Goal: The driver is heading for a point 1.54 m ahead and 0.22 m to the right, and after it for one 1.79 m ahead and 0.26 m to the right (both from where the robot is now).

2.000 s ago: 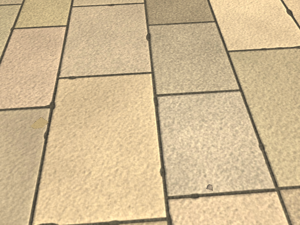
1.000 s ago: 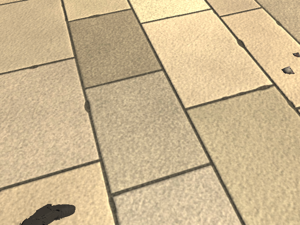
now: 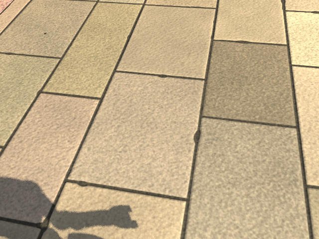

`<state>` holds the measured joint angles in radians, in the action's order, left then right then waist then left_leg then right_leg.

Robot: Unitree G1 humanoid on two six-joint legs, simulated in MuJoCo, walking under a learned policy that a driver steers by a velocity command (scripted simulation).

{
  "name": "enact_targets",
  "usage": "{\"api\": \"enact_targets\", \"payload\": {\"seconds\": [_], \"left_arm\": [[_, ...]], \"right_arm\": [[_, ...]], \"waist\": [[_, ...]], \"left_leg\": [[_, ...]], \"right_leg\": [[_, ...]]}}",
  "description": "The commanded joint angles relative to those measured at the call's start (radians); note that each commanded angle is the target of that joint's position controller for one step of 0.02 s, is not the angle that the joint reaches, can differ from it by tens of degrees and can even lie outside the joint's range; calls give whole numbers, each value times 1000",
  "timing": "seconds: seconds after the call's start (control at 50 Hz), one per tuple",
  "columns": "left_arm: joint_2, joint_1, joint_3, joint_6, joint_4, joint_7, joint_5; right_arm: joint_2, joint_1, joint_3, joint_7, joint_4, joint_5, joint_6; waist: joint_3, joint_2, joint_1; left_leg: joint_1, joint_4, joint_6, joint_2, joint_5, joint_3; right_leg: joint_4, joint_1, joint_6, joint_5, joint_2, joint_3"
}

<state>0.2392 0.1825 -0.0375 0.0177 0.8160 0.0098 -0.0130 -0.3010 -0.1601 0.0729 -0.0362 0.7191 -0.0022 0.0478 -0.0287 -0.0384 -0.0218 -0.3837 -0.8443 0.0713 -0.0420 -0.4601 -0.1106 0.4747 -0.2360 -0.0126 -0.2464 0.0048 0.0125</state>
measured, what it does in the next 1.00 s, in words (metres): steps on the spot: left foot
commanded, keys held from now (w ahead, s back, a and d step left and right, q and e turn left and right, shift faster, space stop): no key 0.82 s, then w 0.18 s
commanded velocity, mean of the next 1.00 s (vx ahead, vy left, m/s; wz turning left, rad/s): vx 0.03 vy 0.00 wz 0.03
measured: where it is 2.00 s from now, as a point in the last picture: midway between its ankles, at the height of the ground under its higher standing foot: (178, 235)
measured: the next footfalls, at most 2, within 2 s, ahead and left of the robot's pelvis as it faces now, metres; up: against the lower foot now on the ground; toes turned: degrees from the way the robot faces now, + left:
left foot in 0.10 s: +0.02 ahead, +0.15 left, +0.00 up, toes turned -4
left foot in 1.48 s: +0.40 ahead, +0.14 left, +0.00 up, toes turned +1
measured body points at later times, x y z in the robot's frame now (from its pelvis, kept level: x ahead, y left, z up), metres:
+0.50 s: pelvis -0.01 +0.02 +0.00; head +0.00 +0.03 +0.45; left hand +0.07 +0.30 -0.14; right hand +0.08 -0.23 -0.14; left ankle -0.02 +0.15 -0.74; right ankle +0.00 -0.12 -0.74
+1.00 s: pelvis +0.01 +0.01 -0.01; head +0.01 +0.01 +0.44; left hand +0.03 +0.28 -0.16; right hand +0.03 -0.25 -0.16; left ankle -0.02 +0.15 -0.74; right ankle +0.00 -0.11 -0.73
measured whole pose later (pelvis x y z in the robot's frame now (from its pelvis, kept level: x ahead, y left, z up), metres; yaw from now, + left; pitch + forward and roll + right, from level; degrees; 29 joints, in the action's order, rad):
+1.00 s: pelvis +0.01 +0.01 -0.01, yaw +0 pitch -1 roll +0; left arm 0.23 0.27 -0.03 0.03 1.08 0.03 0.01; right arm -0.23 -0.29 0.03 -0.03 1.05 0.02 -0.02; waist 0.00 0.00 0.00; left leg -0.19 -0.56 -0.02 0.00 -0.38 -0.06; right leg 0.64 -0.26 -0.02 -0.43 0.01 0.01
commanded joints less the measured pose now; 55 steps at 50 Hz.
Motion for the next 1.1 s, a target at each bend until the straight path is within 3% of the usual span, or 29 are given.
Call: {"api": "enact_targets", "payload": {"seconds": [0.02, 0.06, 0.1, 0.12, 0.14, 0.16, 0.18, 0.22, 0.34, 0.5, 0.82, 0.86, 0.9, 0.92, 0.98, 1.0, 1.04, 1.06, 1.08, 1.1], "left_arm": [[148, -64, -31, 2, -49, 6, 7], [158, -46, -31, -9, -32, 5, 16], [150, -1, -26, -1, -12, 1, 21], [141, 13, -21, 14, -13, -9, 0], [126, 32, -19, 22, -4, -14, -1], [146, -29, -19, 21, 2, -13, -3], [137, -58, -19, 17, 2, -11, 0], [126, -61, -17, -1, 13, -1, 3], [123, -44, -19, -16, 67, 13, 3], [124, -25, -20, -16, 138, 21, 6], [106, 42, -6, -16, 227, 33, 10], [98, 65, -5, -19, 242, 36, 17], [105, 52, -8, -13, 229, 39, 22], [95, 45, -5, -2, 220, 36, 23], [41, 43, 4, 45, 206, 13, 31], [38, 54, 4, 57, 205, 5, 36], [32, 153, 3, 72, 234, -4, 45], [69, 245, -7, 76, 265, -4, 40], [164, 367, -34, 82, 301, -8, 40], [241, 451, -49, 92, 312, -20, 28]], "right_arm": [[-19, 15, 1, 1, -44, 7, -15], [-32, -9, 5, 2, -18, 15, -17], [-79, -20, 12, 2, -3, 4, -15], [-138, -26, 21, -5, -8, -4, -12], [-147, -22, 27, 1, 19, -1, -10], [-96, -13, 19, 12, 13, -3, -13], [-68, -13, 9, 14, 27, -12, -18], [-71, -6, 6, 14, 44, -13, -30], [-63, -27, -6, 5, 103, -9, -50], [-52, -40, -17, 2, 175, -6, -57], [-31, -74, -34, 0, 285, -1, -54], [-37, -97, -32, -5, 302, 6, -49], [-62, -100, -24, -7, 294, 13, -50], [-70, -112, -21, -6, 291, 17, -58], [-113, -177, -3, 4, 306, 30, -88], [-114, -163, -1, 7, 300, 32, -92], [-90, -63, -10, 13, 262, 35, -96], [-55, 1, -20, 15, 233, 35, -101], [13, 44, -36, 14, 198, 31, -116], [-3, 58, -32, 11, 165, 32, -138]], "waist": [[74, 206, 8], [90, 209, 17], [96, 163, 11], [122, 65, -15], [130, -46, -39], [105, -9, 5], [87, -1, 7], [39, -16, 4], [-2, -8, 0], [-2, 25, 5], [-11, 31, 10], [-4, 19, 14], [-81, -2, 22], [-112, -20, 28], [-105, -139, 41], [-111, -150, 28], [-130, -118, -49], [-125, -38, -87], [-96, 212, -114], [-71, 356, -129]], "left_leg": [[47, 156, 26, 43, 23, 49], [138, 371, 15, 32, 173, 84], [275, 513, -26, 67, 405, 34], [354, 442, -58, 138, 620, -24], [299, 390, -102, 125, 519, -8], [247, 408, -110, 108, 423, -8], [218, 427, -103, 108, 377, -13], [181, 440, -88, 98, 364, -10], [144, 454, -80, 88, 298, -7], [158, 455, -85, 74, 290, 8], [158, 453, -80, 50, 303, 42], [145, 462, -98, 31, 21, 52], [69, 486, -141, 55, -268, 3], [55, 507, -163, 88, -320, -44], [123, 608, -252, 240, -371, -271], [90, 626, -272, 273, -361, -319], [-42, 573, -236, 222, -272, -236], [-123, 440, -186, 146, -142, -119], [-245, 124, -110, 11, 3, 88], [-397, -123, -92, -16, -97, 91]], "right_leg": [[-97, 105, -164, 451, 182, 160], [-65, 125, -158, 476, 173, 157], [-69, 77, -95, 381, 156, 162], [-44, 18, -53, 298, 121, 122], [-70, 40, -11, 161, 53, 47], [-40, 66, 19, 111, 36, 22], [-35, 66, 25, 99, 33, 14], [-31, 56, 22, 111, 33, 13], [-42, 61, 31, 86, 31, 13], [-53, 58, 40, 91, 29, 9], [-56, 47, 34, 100, 24, 3], [-29, 32, 22, -143, -12, -32], [8, -68, -6, -382, -23, -30], [30, -108, -16, -394, -19, -24], [202, -172, -17, -213, -31, -67], [226, -142, -33, -188, -18, -54], [60, 47, -73, -184, -12, -39], [-39, 163, -89, -172, 33, 54], [-191, 283, -157, -297, 176, 338], [-308, 374, -265, -256, 369, 689]]}}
